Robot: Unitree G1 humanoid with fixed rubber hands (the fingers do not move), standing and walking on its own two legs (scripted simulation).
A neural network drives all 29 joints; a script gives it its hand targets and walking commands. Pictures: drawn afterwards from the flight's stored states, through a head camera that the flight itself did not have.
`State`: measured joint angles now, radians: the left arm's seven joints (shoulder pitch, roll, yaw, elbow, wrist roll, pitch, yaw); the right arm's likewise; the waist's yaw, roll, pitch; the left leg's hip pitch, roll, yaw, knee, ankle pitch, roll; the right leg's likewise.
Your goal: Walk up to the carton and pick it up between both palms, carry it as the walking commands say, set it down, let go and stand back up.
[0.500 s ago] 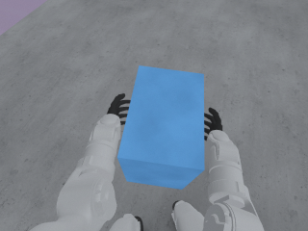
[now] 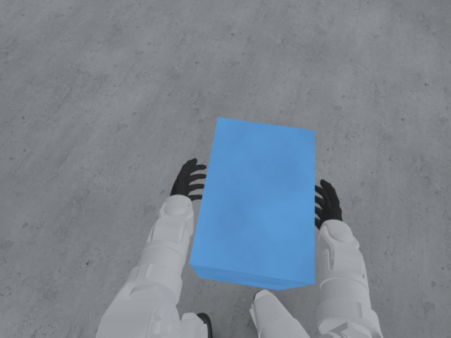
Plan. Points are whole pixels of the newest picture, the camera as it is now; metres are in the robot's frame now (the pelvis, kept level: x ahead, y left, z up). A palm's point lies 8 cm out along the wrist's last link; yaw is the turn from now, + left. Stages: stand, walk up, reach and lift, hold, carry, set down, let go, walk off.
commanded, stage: set down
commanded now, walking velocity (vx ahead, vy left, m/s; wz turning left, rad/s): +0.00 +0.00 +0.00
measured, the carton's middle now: (250, 212) +0.33 -0.13 -0.13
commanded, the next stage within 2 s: none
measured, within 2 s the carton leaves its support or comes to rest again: neither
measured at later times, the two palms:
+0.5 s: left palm (199, 196) +0.40 -0.03 -0.15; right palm (322, 216) +0.29 -0.28 -0.14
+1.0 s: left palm (203, 200) +0.41 -0.04 -0.21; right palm (312, 230) +0.28 -0.28 -0.23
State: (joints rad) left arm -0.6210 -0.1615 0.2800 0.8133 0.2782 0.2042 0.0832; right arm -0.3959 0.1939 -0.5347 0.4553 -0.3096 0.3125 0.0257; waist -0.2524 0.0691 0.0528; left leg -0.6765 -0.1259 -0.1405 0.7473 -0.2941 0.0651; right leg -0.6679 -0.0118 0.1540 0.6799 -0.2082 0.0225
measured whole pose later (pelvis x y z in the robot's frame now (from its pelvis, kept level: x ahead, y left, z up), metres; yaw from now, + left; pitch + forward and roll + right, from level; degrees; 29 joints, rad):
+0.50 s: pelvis +0.01 -0.05 -0.06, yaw +1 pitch +35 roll -2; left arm -0.67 -0.10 0.14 0.85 0.26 0.07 0.10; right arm -0.36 0.18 -0.47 0.47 -0.15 0.13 -0.07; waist -0.21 0.07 -0.17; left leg -1.23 -0.13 -0.19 1.03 -0.40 -0.02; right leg -1.21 0.05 0.14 0.96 -0.31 0.09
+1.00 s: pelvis -0.06 -0.04 -0.15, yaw -1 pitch +34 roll -3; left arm -1.04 -0.01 0.23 1.02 0.26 0.21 0.07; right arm -0.65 0.17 -0.58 0.52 -0.19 0.29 -0.10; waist -0.19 0.09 -0.10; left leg -1.57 -0.17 -0.16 1.46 -0.47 -0.04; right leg -1.55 0.09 0.17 1.40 -0.46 0.15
